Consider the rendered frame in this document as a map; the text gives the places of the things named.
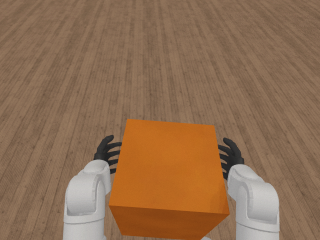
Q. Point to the robot left hand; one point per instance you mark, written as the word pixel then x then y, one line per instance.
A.
pixel 103 154

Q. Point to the robot right forearm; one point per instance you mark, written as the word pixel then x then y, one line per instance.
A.
pixel 257 205

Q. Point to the carton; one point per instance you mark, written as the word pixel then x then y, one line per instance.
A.
pixel 169 181

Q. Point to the robot right hand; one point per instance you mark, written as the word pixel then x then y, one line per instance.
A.
pixel 234 156

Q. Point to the robot left forearm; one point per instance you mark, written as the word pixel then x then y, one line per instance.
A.
pixel 85 198

